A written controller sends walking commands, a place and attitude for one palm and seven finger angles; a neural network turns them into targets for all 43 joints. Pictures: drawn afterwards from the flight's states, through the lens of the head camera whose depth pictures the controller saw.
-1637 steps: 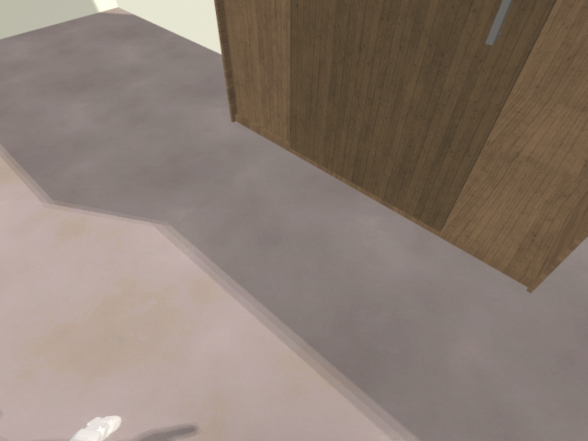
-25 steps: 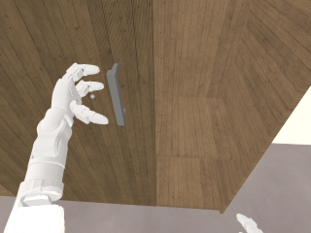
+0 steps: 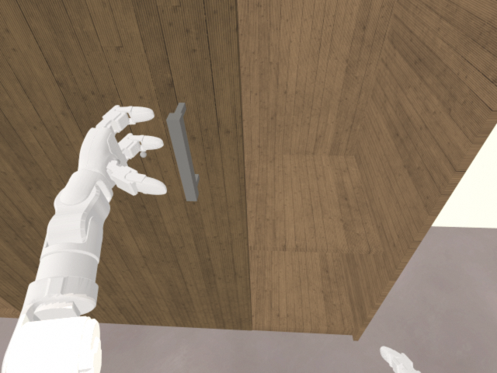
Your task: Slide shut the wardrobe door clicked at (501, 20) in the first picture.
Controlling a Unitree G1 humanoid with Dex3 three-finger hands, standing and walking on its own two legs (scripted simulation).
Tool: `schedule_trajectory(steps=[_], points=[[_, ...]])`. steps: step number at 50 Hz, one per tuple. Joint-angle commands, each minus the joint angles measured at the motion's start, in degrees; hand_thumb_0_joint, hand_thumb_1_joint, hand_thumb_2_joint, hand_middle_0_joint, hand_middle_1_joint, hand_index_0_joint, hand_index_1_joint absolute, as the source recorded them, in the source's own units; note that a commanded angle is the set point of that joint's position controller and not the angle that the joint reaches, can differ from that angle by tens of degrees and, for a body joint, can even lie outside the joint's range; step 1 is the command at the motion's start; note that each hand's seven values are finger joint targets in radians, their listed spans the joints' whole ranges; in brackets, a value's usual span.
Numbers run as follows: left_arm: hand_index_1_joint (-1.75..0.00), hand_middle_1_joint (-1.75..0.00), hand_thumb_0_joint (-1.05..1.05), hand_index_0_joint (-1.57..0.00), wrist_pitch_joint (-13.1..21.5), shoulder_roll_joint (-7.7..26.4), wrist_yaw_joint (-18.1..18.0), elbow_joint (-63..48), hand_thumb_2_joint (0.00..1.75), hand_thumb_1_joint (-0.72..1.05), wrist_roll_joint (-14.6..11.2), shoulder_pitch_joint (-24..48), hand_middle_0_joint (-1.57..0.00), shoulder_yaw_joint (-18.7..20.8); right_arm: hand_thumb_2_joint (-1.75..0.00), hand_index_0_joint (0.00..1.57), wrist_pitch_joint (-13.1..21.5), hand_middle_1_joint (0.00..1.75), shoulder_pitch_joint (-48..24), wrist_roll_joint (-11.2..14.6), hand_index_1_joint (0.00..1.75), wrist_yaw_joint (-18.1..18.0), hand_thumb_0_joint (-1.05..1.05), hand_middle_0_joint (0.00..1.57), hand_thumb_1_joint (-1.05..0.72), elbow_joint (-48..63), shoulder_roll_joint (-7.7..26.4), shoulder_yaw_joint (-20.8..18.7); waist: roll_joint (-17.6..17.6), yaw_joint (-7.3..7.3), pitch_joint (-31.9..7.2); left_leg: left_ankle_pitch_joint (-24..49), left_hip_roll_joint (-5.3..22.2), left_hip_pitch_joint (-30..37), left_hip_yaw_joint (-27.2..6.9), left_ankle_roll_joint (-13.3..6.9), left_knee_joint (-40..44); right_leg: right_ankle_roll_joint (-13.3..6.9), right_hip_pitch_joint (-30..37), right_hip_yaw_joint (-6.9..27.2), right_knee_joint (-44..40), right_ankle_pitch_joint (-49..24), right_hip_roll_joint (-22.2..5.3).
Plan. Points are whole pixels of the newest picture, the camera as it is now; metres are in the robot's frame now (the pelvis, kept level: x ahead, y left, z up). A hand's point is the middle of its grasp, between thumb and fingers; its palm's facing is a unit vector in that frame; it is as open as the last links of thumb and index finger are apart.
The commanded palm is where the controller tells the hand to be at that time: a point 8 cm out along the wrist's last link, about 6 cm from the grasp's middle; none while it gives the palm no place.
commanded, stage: move the hooked fingers beside the handle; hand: left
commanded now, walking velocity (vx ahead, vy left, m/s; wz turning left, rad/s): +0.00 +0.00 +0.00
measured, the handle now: (187, 154) +0.44 +0.12 +0.16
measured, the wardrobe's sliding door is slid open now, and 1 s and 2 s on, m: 0.39 0.39 0.39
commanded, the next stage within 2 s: feel for the door with the fingertips in 0.18 s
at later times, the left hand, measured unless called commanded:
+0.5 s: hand (150, 174) +0.38 +0.17 +0.16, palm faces -0.04 -1.00 -0.04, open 14.0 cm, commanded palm +0.36 +0.21 +0.16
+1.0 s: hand (168, 175) +0.39 +0.14 +0.15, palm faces -0.02 -1.00 -0.03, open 13.8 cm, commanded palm +0.36 +0.19 +0.16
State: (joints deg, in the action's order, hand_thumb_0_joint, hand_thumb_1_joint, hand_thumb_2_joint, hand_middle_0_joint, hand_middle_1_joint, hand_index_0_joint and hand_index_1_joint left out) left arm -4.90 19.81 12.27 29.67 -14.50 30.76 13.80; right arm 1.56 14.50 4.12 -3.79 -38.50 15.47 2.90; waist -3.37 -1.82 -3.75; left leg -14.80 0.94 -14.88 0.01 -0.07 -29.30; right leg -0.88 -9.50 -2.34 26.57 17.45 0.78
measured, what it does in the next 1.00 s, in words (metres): stands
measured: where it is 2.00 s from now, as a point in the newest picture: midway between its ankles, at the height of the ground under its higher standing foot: outside the picture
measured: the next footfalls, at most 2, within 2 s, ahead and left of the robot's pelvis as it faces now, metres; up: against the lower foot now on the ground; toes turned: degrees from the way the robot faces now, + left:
none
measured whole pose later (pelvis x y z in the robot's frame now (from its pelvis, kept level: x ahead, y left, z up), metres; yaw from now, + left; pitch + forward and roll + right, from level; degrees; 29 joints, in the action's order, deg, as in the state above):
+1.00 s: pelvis +0.00 +0.00 +0.00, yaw +0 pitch +1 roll +0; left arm -7.7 14.5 6.5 25.7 -11.2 27.5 9.0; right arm 1.4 13.9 3.3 -3.2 -38.0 14.8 2.1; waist -3.4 -1.4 -2.4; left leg -14.2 0.8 -15.0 -0.1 0.0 -28.7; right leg -1.0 -9.8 -2.5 26.5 17.2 0.7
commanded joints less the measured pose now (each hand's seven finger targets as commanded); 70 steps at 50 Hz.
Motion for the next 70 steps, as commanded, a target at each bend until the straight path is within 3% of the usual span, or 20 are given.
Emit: schedule_trajectory(steps=[1,7,10,13,15,17,22,25,28,29,32,35,38,45,52,55,61,63,67,70], points=[[-1.2,-1.2,0.0,-0.3,-2.74,7.3,0.47,-4.47,0.3,-0.5,1.7,5.56,-0.3,0.91,-0.9,0.2,1.96,0.3,-4.7,0.15,0.3,-0.32,0.0,0.2,-0.9,11.04,7.52,-3.52,7.39,1.15,-5.11,10.79,-1.46,3.31,0.48,-2.33,2.19,0.27,-3.15,-0.24,-3.96,-17.2,-0.22],[-1.2,-1.2,0.0,-0.3,12.22,14.5,-2.43,-35.78,0.3,-0.5,1.05,30.87,-0.3,3.79,-0.9,0.2,5.57,0.3,-5.44,-1.25,0.3,-0.68,0.0,0.2,-0.9,10.92,6.24,-3.93,-1.59,-1.68,-22.93,18.73,-1.29,17.82,-1.68,-2.68,0.34,-0.08,-0.76,1.23,-2.23,-20.34,0.37],[-1.2,-1.2,0.0,-0.3,15.47,17.01,-3.63,-34.82,0.3,-0.5,1.31,30.2,-0.3,5.93,-0.9,0.2,7.2,0.3,-4.44,-1.83,0.3,-0.97,0.0,0.2,-0.9,7.29,6.44,-3.65,-5.93,-2.03,-23.67,21.11,-0.8,21.59,-2.32,-2.11,0.5,-0.27,-1.97,1.17,-2.45,-20.62,0.35],[-1.2,-1.2,0.0,-0.3,10.55,13.62,-2.81,-18.1,0.3,-0.5,2.23,20.55,-0.3,4.05,-0.9,0.2,6.28,0.3,-4.37,-1.3,0.3,-0.96,0.0,0.2,-0.9,5.08,6.61,-3.46,-2.47,-1.26,-12.28,15.45,-0.97,13.5,-1.76,-1.95,1.66,-0.57,-2.7,0.4,-4.0,-17.36,0.43],[-1.2,-1.2,0.0,-0.3,4.0,6.42,-1.11,-5.51,0.3,-0.5,1.12,13.47,-0.3,-0.76,-0.9,0.2,5.17,0.3,-5.19,-0.28,0.3,-0.93,0.0,0.2,-0.9,5.61,6.71,-2.9,2.71,-0.89,-1.35,8.12,-1.14,5.74,-1.05,-1.98,3.19,-0.27,-5.46,-0.29,-5.29,-13.2,0.48],[-1.2,-1.2,0.0,-0.3,-2.09,4.44,0.39,0.28,0.3,-0.5,0.01,8.5,-0.3,-1.99,-0.9,0.2,4.26,0.3,-5.49,0.41,0.3,-0.85,0.0,0.2,-0.9,7.34,7.47,-2.92,5.66,0.25,0.75,5.96,-1.24,2.58,-0.72,-2.01,3.57,-0.08,-5.61,-0.41,-5.87,-11.64,0.15],[-1.2,-1.2,0.0,-0.3,-4.27,1.59,0.11,-9.42,0.3,-0.5,0.91,9.03,-0.3,-4.02,-0.9,0.2,3.48,0.3,-5.59,0.45,0.3,0.0,0.0,0.2,-0.9,10.87,7.03,-3.79,7.46,0.3,-6.72,12.47,-1.37,5.8,-0.17,-2.43,1.7,0.34,-3.96,-0.81,-3.92,-18.23,0.03],[-1.2,-1.2,0.0,-0.3,0.81,3.85,-2.34,-21.68,0.3,-0.5,0.79,18.4,-0.3,-2.51,-0.9,0.2,4.34,0.3,-5.94,-0.32,0.3,0.21,0.0,0.2,-0.9,11.14,6.6,-4.08,7.83,-0.71,-11.88,13.42,-1.38,9.11,-1.08,-2.64,1.21,0.26,-3.17,-0.21,-3.5,-17.95,0.27],[-1.2,-1.2,0.0,-0.3,8.37,10.27,-5.6,-35.87,0.3,-0.5,1.32,29.23,-0.3,1.18,-0.9,0.2,5.84,0.3,-6.67,-1.38,0.3,-0.22,0.0,0.2,-0.9,10.07,5.97,-3.71,2.16,-0.95,-19.54,17.77,-1.06,15.76,-1.67,-2.52,0.84,0.02,-1.16,0.72,-2.63,-19.48,0.26],[-1.2,-1.2,0.0,-0.3,10.56,8.64,-6.52,-38.78,0.3,-0.5,1.9,30.94,-0.3,-0.32,-0.9,0.2,6.45,0.3,-6.38,-1.83,0.3,-0.11,0.0,0.2,-0.9,9.59,5.44,-3.5,-1.25,-1.26,-22.17,20.03,-1.12,18.94,-2.23,-2.23,0.93,-0.18,-1.43,0.61,-1.95,-20.14,0.27],[-1.2,-1.2,0.0,-0.3,11.66,5.92,-8.42,-33.69,0.3,-0.5,3.5,26.65,-0.3,-2.23,-0.9,0.2,7.01,0.3,-6.32,-2.19,0.3,0.24,0.0,0.2,-0.9,7.2,4.84,-3.19,-5.66,-1.13,-19.34,20.85,-0.78,20.57,-2.31,-1.41,1.0,-0.53,-3.58,0.43,-2.38,-19.27,0.37],[-1.2,-1.2,0.0,-0.3,5.87,5.27,-8.5,-16.6,0.3,-0.5,3.76,20.56,-0.3,-1.75,-0.9,0.2,4.74,0.3,-6.35,-1.48,0.3,-0.24,0.0,0.2,-0.9,5.31,5.48,-2.75,1.07,-0.94,-6.76,11.62,-0.69,10.32,-1.51,-1.55,3.12,-0.57,-4.06,0.04,-4.53,-14.12,0.57],[-1.2,-1.2,0.0,-0.3,-0.2,4.6,-6.83,-6.62,0.3,-0.5,3.11,16.29,-0.3,-1.3,-0.9,0.2,2.93,0.3,-6.71,-0.98,0.3,-0.81,0.0,0.2,-0.9,6.23,6.17,-2.77,6.1,0.24,-3.51,8.2,-1.2,5.77,-0.63,-1.89,3.68,-0.36,-3.22,-0.08,-5.64,-12.5,0.41],[-1.2,-1.2,0.0,-0.3,-1.32,0.61,-4.99,-11.43,0.3,-0.5,2.15,17.06,-0.3,-3.72,-0.9,0.2,2.45,0.3,-6.09,-0.61,0.3,-0.24,0.0,0.2,-0.9,9.0,5.88,-3.31,7.37,-0.16,-8.7,12.79,-1.37,7.78,-0.35,-2.19,2.24,0.07,-2.57,-0.33,-4.12,-17.86,0.23],[-1.2,-1.2,0.0,-0.3,8.53,6.94,-7.27,-30.28,0.3,-0.5,3.17,26.94,-0.3,-0.59,-0.9,0.2,4.7,0.3,-6.42,-1.8,0.3,0.03,0.0,0.2,-0.9,9.41,5.07,-3.6,0.6,-0.28,-19.58,19.9,-1.44,16.38,-1.06,-2.4,1.23,-0.26,0.9,0.83,-2.62,-22.88,0.28],[-1.2,-1.2,0.0,-0.3,8.83,8.67,-7.6,-25.72,0.3,-0.5,2.93,22.1,-0.3,1.66,-0.9,0.2,4.62,0.3,-6.48,-1.72,0.3,-0.01,0.0,0.2,-0.9,8.02,5.21,-3.38,1.1,0.22,-16.01,18.09,-1.21,13.86,-0.6,-2.25,1.94,-0.26,1.56,0.94,-3.22,-22.4,0.29],[-1.2,-1.2,0.0,-0.3,0.29,1.33,-5.78,-12.45,0.3,-0.5,2.33,14.93,-0.3,-3.8,-0.9,0.2,3.06,0.3,-7.27,-0.46,0.3,-0.2,0.0,0.2,-0.9,8.26,5.81,-3.1,4.67,-0.08,-4.24,9.71,-1.21,7.22,0.16,-2.15,3.3,-0.05,-3.17,0.19,-5.65,-15.4,0.44],[-1.2,-1.2,0.0,-0.3,-0.87,1.07,-5.74,-13.33,0.3,-0.5,2.12,12.63,-0.3,-3.52,-0.9,0.2,2.9,0.3,-7.53,-0.53,0.3,-0.08,0.0,0.2,-0.9,9.06,5.79,-3.23,4.7,0.87,-5.62,10.54,-1.38,7.12,0.2,-2.14,3.16,-0.14,-1.76,0.15,-5.45,-16.12,0.3],[-1.2,-1.2,0.0,-0.3,3.54,2.63,-6.77,-29.42,0.3,-0.5,2.54,18.48,-0.3,-2.72,-0.9,0.2,4.26,0.3,-7.73,-1.32,0.3,0.41,0.0,0.2,-0.9,11.16,5.09,-3.64,3.27,0.82,-16.56,18.74,-1.68,13.11,-0.24,-2.41,2.08,-0.17,2.49,0.35,-3.29,-24.38,0.2],[-1.2,-1.2,0.0,-0.3,6.85,4.27,-8.12,-32.49,0.3,-0.5,2.51,18.54,-0.3,-1.12,-0.9,0.2,5.07,0.3,-7.47,-1.74,0.3,0.61,0.0,0.2,-0.9,9.96,4.81,-3.67,4.05,0.56,-17.82,21.07,-1.23,15.05,-0.52,-2.3,1.93,-0.05,2.95,0.4,-2.83,-25.79,0.42]])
